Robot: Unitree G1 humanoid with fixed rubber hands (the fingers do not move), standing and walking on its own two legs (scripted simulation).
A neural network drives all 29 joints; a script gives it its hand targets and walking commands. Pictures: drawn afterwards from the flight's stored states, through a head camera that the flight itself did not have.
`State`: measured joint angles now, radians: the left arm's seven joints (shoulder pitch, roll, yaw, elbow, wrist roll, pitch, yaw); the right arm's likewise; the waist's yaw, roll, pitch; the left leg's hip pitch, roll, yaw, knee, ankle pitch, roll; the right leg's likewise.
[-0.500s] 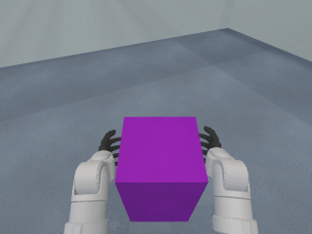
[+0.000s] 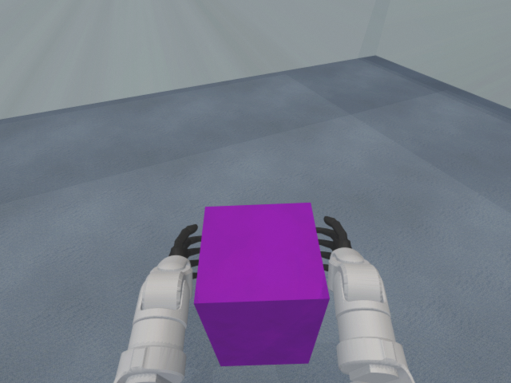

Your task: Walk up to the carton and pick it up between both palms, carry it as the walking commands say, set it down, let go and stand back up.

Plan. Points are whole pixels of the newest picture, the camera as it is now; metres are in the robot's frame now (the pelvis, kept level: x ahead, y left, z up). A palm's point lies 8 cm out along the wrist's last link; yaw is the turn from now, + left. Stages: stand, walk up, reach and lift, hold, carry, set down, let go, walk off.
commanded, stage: hold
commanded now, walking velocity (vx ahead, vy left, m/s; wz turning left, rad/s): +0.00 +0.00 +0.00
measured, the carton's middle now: (261, 292) +0.30 -0.01 -0.03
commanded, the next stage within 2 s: set down in 0.36 s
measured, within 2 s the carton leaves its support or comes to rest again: neither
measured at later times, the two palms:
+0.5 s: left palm (175, 270) +0.30 +0.13 +0.04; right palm (334, 260) +0.31 -0.13 +0.06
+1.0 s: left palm (180, 284) +0.32 +0.14 -0.03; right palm (323, 284) +0.31 -0.13 -0.02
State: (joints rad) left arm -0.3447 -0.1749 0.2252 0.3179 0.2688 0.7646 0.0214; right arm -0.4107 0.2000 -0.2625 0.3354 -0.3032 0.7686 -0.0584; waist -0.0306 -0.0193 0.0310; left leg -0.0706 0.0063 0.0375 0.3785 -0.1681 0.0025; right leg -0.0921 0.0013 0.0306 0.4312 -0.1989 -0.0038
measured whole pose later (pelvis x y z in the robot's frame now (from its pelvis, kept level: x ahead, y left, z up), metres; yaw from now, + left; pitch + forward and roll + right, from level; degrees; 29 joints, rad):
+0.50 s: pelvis -0.01 +0.00 +0.00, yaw +2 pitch -9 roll +0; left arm -0.37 -0.18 0.27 0.33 0.32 0.74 -0.01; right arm -0.44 0.21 -0.29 0.39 -0.33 0.72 -0.05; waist -0.05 -0.01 0.07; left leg -0.11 0.01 -0.01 0.45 -0.19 0.00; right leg -0.08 0.01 -0.01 0.43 -0.20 -0.01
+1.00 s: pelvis -0.01 +0.02 -0.02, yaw +1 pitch +4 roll +0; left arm -0.46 -0.22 0.37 0.55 0.36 0.44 0.04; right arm -0.48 0.21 -0.46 0.56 -0.39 0.40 0.00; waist -0.05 -0.02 0.04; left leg -0.46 -0.02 0.02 0.63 -0.24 0.03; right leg -0.46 -0.01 0.04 0.64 -0.26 0.00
